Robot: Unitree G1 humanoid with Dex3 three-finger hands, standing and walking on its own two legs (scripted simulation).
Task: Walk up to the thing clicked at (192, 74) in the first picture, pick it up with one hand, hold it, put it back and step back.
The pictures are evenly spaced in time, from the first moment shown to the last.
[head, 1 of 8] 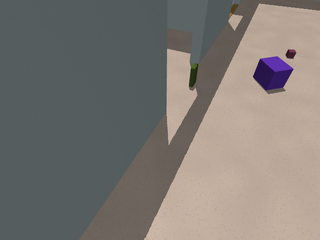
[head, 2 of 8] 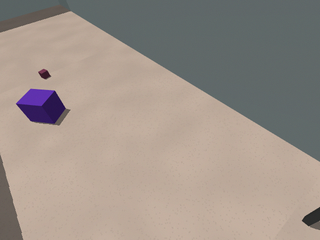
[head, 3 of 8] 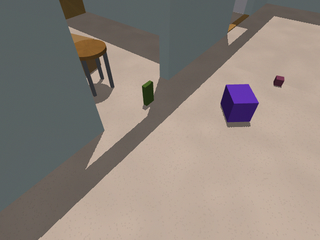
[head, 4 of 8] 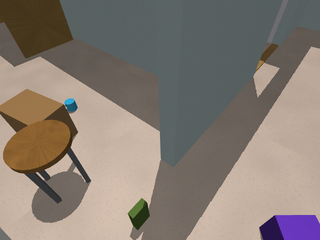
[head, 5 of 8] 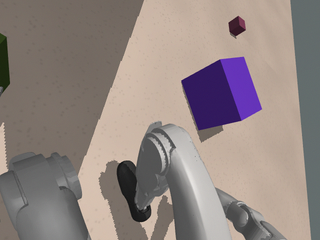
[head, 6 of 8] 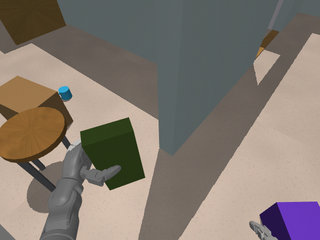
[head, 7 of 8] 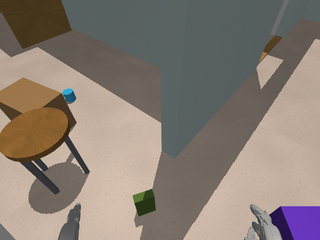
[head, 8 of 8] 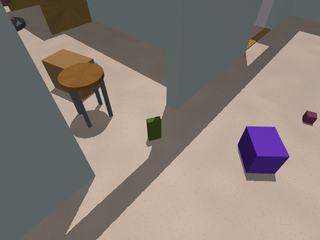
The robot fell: no
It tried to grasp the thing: yes
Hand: left
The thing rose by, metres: 0.68
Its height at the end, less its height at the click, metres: +0.00
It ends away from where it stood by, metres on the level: 0.03
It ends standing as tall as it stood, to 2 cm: yes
